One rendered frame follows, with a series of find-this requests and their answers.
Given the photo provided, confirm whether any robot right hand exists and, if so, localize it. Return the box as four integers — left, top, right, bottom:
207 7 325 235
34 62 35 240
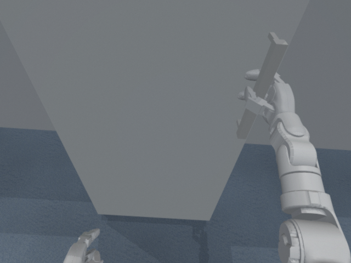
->
237 69 295 125

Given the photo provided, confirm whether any robot left hand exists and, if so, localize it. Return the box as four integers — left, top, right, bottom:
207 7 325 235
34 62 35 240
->
63 228 104 263

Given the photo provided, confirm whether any handle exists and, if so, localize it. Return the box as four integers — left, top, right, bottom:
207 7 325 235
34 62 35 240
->
236 32 288 139

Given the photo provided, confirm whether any fridge door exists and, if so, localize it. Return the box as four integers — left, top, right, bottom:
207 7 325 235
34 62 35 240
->
0 0 310 221

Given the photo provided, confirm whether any robot right forearm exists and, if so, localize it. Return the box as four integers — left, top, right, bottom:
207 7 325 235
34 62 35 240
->
269 112 351 263

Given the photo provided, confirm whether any robot right upper arm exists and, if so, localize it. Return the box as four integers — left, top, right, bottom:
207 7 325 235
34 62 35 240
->
278 219 349 263

